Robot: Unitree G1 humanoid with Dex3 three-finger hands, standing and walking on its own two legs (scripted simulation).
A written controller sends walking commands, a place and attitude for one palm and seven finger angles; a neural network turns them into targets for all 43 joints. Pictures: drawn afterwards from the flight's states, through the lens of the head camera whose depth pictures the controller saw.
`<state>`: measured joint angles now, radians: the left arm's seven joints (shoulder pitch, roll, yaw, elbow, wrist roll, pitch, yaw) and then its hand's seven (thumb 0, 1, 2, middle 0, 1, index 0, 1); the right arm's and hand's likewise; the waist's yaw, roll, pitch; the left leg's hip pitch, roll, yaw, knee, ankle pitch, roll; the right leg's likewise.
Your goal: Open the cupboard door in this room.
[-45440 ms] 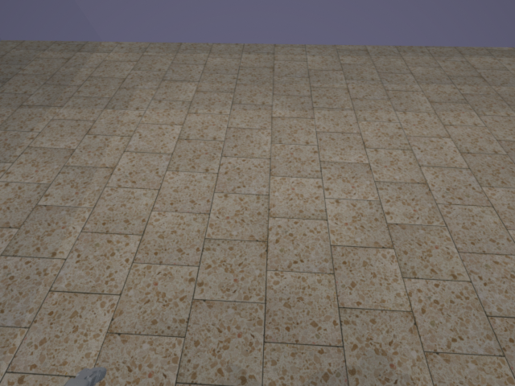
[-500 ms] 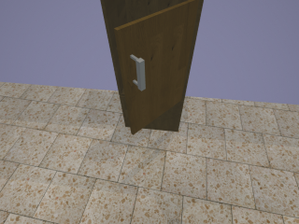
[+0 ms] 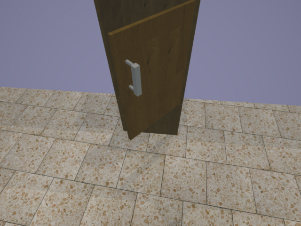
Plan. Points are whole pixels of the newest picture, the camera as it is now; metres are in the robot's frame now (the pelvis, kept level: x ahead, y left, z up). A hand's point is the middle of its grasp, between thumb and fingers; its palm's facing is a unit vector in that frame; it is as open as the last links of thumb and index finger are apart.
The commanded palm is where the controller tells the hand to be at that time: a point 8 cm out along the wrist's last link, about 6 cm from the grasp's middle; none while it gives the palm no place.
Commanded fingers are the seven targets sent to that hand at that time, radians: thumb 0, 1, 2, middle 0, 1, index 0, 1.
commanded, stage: walk to a spot facing it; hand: left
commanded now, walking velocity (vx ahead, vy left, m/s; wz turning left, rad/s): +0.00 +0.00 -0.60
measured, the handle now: (133, 78) +0.60 +0.10 +0.04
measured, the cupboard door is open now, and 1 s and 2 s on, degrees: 48 48 48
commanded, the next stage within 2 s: none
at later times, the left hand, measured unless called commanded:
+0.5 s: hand out of the picture +0.09 +0.18 -0.18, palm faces -0.17 -0.95 -0.26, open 7.4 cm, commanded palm none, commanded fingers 0.00 0.90 0.90 -0.20 -0.30 -0.20 -0.30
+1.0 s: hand out of the picture +0.14 +0.16 -0.19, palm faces -0.40 -0.89 -0.24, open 7.4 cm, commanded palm none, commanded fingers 0.00 0.90 0.90 -0.20 -0.30 -0.20 -0.30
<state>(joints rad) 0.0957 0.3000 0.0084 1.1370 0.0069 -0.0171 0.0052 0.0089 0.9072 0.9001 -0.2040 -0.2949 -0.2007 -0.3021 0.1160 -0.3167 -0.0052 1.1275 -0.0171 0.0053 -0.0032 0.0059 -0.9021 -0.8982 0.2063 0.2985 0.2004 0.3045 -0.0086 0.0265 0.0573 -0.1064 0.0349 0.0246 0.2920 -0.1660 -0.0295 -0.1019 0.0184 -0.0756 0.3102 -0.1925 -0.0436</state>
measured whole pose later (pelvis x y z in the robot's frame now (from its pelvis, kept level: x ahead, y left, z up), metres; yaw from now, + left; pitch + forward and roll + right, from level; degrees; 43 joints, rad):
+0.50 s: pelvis -0.02 -0.01 -0.02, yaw -12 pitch +0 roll +2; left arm 0.17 0.21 0.06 0.97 0.02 0.07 -0.03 0.01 0.91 0.90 -0.20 -0.29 -0.20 -0.30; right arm 0.23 -0.23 -0.05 1.01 -0.04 0.04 -0.03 0.01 -0.90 -0.90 0.21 0.30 0.20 0.30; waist 0.01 0.03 0.11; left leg -0.22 0.13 0.21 0.58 -0.32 -0.05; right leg -0.33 0.00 -0.02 0.75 -0.39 -0.02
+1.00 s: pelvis -0.02 -0.01 -0.02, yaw -29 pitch +2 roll +0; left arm 0.19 0.26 0.09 0.93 0.02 0.07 -0.01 0.01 0.91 0.90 -0.20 -0.29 -0.20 -0.30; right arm 0.08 -0.19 -0.03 0.87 -0.02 0.01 -0.04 0.00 -0.90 -0.90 0.21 0.30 0.20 0.30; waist 0.04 -0.05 0.09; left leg -0.26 0.05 -0.02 0.53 -0.30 -0.04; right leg -0.47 0.09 0.10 0.92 -0.48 0.03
